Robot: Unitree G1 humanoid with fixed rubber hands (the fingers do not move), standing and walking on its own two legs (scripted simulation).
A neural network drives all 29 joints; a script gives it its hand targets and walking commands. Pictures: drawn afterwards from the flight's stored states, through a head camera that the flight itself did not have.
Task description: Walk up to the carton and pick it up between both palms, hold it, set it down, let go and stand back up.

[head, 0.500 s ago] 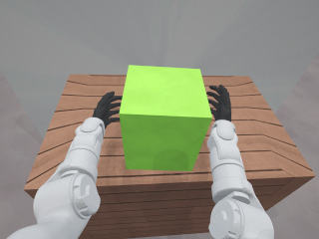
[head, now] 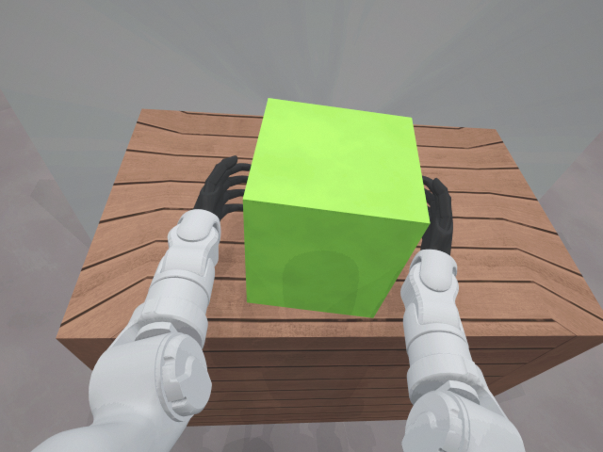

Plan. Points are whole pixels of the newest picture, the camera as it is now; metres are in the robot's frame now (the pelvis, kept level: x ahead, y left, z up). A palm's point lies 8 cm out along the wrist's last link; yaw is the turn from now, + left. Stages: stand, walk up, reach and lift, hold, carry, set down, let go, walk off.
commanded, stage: reach and lift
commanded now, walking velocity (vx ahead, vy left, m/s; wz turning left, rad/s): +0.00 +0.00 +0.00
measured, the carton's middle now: (324, 215) +0.45 -0.10 +0.04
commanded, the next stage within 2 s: none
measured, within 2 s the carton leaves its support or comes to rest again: leaves its support in 1.08 s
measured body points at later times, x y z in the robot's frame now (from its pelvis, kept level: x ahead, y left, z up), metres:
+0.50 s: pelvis +0.00 -0.01 +0.00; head +0.04 +0.01 +0.45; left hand +0.45 +0.07 +0.07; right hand +0.37 -0.22 +0.08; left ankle -0.04 +0.08 -0.75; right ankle +0.02 -0.15 -0.75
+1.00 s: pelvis -0.01 -0.01 +0.00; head +0.02 +0.01 +0.45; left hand +0.43 +0.11 +0.07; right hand +0.37 -0.19 +0.09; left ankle -0.04 +0.08 -0.75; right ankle +0.02 -0.15 -0.75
